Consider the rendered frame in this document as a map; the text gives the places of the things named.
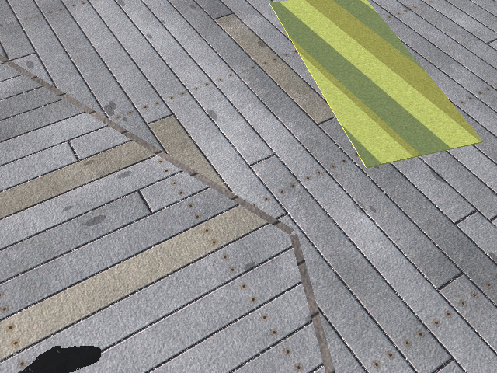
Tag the robot left hand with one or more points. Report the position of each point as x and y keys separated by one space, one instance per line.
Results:
x=64 y=360

